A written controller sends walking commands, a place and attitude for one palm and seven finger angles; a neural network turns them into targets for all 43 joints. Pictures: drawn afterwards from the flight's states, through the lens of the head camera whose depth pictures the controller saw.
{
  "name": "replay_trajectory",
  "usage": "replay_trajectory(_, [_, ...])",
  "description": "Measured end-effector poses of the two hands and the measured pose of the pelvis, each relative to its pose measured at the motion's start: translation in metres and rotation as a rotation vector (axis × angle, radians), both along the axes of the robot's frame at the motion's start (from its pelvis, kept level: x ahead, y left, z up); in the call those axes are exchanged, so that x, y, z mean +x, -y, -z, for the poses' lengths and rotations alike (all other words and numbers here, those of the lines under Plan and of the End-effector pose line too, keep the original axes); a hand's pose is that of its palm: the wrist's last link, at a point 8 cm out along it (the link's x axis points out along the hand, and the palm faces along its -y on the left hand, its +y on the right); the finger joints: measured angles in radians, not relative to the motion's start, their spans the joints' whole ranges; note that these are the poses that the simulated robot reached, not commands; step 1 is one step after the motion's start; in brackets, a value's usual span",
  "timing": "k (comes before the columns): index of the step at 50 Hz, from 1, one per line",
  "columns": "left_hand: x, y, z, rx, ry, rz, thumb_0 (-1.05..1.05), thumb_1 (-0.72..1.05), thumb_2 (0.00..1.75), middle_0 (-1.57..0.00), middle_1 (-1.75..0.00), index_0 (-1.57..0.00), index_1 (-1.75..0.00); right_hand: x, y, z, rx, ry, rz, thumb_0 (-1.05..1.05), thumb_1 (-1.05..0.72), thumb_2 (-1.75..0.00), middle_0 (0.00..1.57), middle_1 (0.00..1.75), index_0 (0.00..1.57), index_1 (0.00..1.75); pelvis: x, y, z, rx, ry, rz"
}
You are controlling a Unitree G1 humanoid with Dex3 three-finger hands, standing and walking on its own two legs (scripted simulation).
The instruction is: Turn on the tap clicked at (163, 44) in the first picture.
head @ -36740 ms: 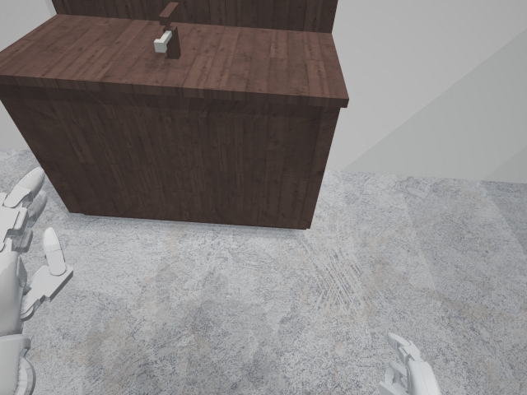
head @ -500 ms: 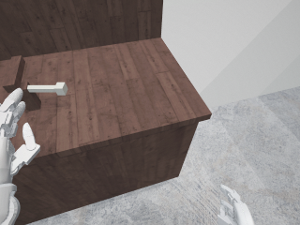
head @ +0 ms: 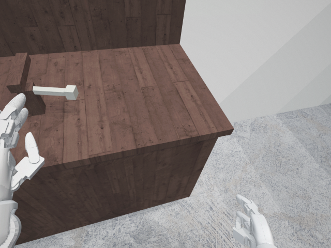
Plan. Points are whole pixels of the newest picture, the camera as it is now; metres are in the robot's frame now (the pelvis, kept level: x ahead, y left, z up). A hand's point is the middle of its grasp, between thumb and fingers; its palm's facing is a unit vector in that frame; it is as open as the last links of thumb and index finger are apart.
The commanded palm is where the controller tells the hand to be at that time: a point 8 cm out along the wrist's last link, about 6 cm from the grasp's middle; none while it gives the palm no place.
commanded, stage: come to a stop and stand still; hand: left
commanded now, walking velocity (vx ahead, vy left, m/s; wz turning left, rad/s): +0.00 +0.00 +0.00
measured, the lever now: (71, 92) +0.46 +0.31 +0.09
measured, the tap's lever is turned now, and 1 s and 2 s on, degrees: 74 74 74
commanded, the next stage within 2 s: look again from close up in 0.68 s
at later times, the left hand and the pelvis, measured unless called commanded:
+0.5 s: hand (39, 185) +0.18 +0.23 +0.15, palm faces +0.41 -0.83 -0.37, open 7.4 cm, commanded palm +0.13 +0.26 +0.18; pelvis -0.03 -0.02 +0.00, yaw +0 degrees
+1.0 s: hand (38, 167) +0.20 +0.24 +0.16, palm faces +0.42 -0.84 -0.34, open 7.4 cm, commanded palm +0.15 +0.27 +0.18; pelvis -0.01 -0.01 +0.00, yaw +1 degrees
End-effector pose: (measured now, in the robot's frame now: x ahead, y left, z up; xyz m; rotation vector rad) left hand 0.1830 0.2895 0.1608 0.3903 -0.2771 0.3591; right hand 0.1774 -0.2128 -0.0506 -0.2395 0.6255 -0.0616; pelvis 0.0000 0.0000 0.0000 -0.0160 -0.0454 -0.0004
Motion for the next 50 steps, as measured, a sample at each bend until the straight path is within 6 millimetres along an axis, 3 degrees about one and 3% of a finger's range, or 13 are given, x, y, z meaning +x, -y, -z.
replay_trajectory(5, [-0.006, 0.002, -0.007, 0.014, 0.024, -0.019, 0.02, 0.89, 0.9, -0.21, -0.3, -0.21, -0.3, -0.011, 0.004, 0.007, -0.011, -0.048, -0.009, 0.02, -0.9, -0.9, 0.2, 0.3, 0.21, 0.3, -0.003, 0.004, 0.0, -0.001, 0.002, -0.007])
replay_trajectory(8, [0.0, -0.015, -0.039, 0.191, 0.138, -0.04, 0.02, 0.89, 0.9, -0.21, -0.3, -0.22, -0.3, -0.019, 0.004, 0.016, -0.037, -0.087, -0.068, 0.02, -0.9, -0.9, 0.2, 0.3, 0.2, 0.3, -0.01, 0.01, 0.002, 0.001, -0.008, -0.023])
replay_trajectory(11, [0.003, -0.02, -0.05, 0.157, 0.185, -0.074, 0.02, 0.89, 0.9, -0.21, -0.3, -0.21, -0.3, -0.025, 0.005, 0.021, 0.012, -0.077, -0.053, 0.02, -0.9, -0.9, 0.2, 0.3, 0.21, 0.3, -0.015, 0.01, 0.002, 0.011, -0.002, -0.006])
replay_trajectory(14, [-0.001, 0.002, -0.04, 0.115, 0.119, -0.021, 0.02, 0.9, 0.9, -0.2, -0.3, -0.2, -0.3, -0.031, 0.009, 0.025, 0.067, -0.039, -0.013, 0.02, -0.9, -0.9, 0.2, 0.3, 0.21, 0.3, -0.017, 0.007, 0.003, 0.014, 0.002, 0.006])
replay_trajectory(17, [-0.013, 0.027, -0.018, 0.084, -0.001, 0.053, 0.02, 0.9, 0.9, -0.2, -0.3, -0.2, -0.3, -0.039, 0.013, 0.028, 0.094, -0.027, 0.033, 0.02, -0.9, -0.9, 0.2, 0.3, 0.21, 0.3, -0.019, 0.007, 0.003, 0.018, 0.006, 0.009])
replay_trajectory(19, [-0.022, 0.033, -0.004, 0.067, -0.065, 0.069, 0.02, 0.9, 0.9, -0.2, -0.3, -0.21, -0.3, -0.046, 0.018, 0.028, 0.087, -0.035, 0.055, 0.02, -0.9, -0.9, 0.2, 0.3, 0.21, 0.3, -0.021, 0.011, 0.003, 0.023, 0.008, 0.008])
replay_trajectory(23, [-0.038, 0.023, 0.007, 0.045, -0.089, 0.004, 0.02, 0.89, 0.9, -0.21, -0.3, -0.22, -0.3, -0.056, 0.029, 0.024, 0.035, -0.055, 0.054, 0.02, -0.9, -0.9, 0.2, 0.3, 0.2, 0.3, -0.026, 0.021, 0.002, 0.027, 0.013, 0.001])
replay_trajectory(27, [-0.047, 0.017, -0.007, 0.029, 0.015, -0.072, 0.02, 0.89, 0.9, -0.21, -0.3, -0.22, -0.3, -0.057, 0.039, 0.018, -0.015, -0.052, 0.018, 0.02, -0.9, -0.9, 0.2, 0.3, 0.2, 0.3, -0.031, 0.027, 0.002, 0.022, 0.018, -0.009])
replay_trajectory(33, [-0.043, 0.03, -0.024, 0.011, 0.12, -0.042, 0.02, 0.9, 0.9, -0.21, -0.3, -0.21, -0.3, -0.05, 0.046, 0.008, -0.034, -0.01, 0.004, 0.02, -0.9, -0.9, 0.2, 0.3, 0.2, 0.3, -0.031, 0.028, 0.0, 0.011, 0.009, -0.008])
replay_trajectory(37, [-0.032, 0.033, -0.014, 0.014, 0.057, 0.001, 0.02, 0.9, 0.9, -0.21, -0.3, -0.21, -0.3, -0.046, 0.044, 0.003, -0.023, 0.013, 0.028, 0.02, -0.9, -0.9, 0.2, 0.3, 0.2, 0.3, -0.029, 0.026, -0.002, 0.007, -0.004, -0.002])
replay_trajectory(42, [-0.025, 0.024, -0.001, 0.024, -0.026, 0.002, 0.02, 0.89, 0.9, -0.21, -0.3, -0.21, -0.3, -0.044, 0.038, 0.003, -0.019, -0.005, 0.038, 0.02, -0.9, -0.9, 0.2, 0.3, 0.2, 0.3, -0.024, 0.023, -0.002, 0.012, -0.007, -0.002])
replay_trajectory(50, [-0.022, 0.012, -0.014, 0.039, 0.027, -0.023, 0.02, 0.89, 0.9, -0.21, -0.3, -0.21, -0.3, -0.035, 0.021, 0.011, -0.017, -0.066, -0.003, 0.02, -0.9, -0.9, 0.2, 0.3, 0.2, 0.3, -0.011, 0.014, -0.003, 0.006, -0.009, -0.013])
